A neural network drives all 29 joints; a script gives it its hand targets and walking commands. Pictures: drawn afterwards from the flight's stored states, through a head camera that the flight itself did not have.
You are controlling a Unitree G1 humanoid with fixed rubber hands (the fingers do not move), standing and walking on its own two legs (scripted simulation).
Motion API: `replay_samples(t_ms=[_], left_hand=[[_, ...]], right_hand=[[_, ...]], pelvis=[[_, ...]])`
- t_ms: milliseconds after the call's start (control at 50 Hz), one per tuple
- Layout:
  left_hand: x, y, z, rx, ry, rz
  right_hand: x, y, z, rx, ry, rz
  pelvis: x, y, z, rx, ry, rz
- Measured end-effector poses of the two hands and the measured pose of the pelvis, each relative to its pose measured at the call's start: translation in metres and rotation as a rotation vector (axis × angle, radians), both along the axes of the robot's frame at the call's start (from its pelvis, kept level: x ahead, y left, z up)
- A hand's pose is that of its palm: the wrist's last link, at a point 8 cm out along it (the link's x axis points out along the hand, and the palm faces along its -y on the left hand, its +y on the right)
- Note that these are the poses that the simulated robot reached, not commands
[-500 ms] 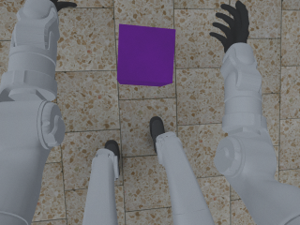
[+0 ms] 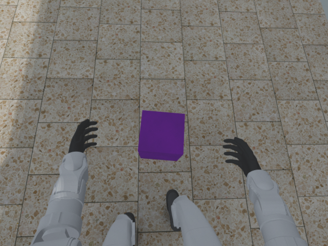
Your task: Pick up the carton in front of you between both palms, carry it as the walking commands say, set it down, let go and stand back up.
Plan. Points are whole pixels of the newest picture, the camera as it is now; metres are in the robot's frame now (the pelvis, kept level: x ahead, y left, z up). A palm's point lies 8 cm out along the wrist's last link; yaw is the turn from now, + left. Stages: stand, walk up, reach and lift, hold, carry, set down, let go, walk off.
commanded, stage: let go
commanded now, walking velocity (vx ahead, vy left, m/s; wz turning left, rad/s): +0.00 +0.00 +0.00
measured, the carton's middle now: (161, 137) +0.47 -0.08 -0.61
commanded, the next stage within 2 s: stand in 0.90 s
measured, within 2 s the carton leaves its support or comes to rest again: neither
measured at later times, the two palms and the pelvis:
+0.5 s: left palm (23, 213) +0.22 +0.26 -0.03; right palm (244, 190) +0.20 -0.20 -0.03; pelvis +0.04 +0.04 +0.04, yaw -2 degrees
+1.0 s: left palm (22, 225) +0.19 +0.27 -0.04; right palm (259, 194) +0.18 -0.24 -0.05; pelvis +0.04 +0.02 +0.03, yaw -2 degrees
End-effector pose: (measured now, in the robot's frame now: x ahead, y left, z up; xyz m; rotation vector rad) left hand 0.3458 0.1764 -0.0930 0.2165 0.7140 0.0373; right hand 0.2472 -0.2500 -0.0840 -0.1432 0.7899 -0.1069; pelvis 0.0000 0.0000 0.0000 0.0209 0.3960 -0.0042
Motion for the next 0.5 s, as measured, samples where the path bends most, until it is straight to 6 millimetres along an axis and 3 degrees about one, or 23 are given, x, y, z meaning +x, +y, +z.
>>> replay_samples(t_ms=[120,220,320,500], left_hand=[[-0.033,0.014,0.016,-0.004,0.019,-0.017],[-0.062,0.03,0.03,-0.01,0.027,-0.018],[-0.089,0.052,0.043,-0.01,0.037,-0.006],[-0.129,0.086,0.061,-0.006,0.064,0.028]], right_hand=[[-0.043,0.01,0.024,0.003,0.005,-0.018],[-0.064,0.021,0.04,0.0,0.015,-0.021],[-0.066,0.032,0.048,-0.003,0.017,-0.011],[-0.048,0.051,0.051,-0.005,-0.001,0.025]], pelvis=[[0.014,0.003,0.014,-0.011,-0.117,-0.015],[0.023,0.009,0.024,-0.021,-0.214,-0.023],[0.032,0.019,0.031,-0.034,-0.295,-0.026],[0.045,0.035,0.036,-0.046,-0.393,-0.021]])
